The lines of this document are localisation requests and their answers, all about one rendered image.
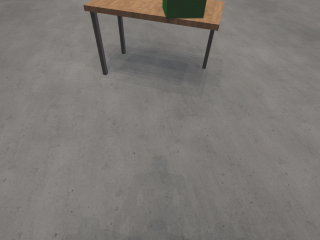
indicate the table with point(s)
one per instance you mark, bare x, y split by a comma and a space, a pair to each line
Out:
151, 10

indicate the carton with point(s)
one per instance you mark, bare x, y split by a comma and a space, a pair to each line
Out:
184, 9

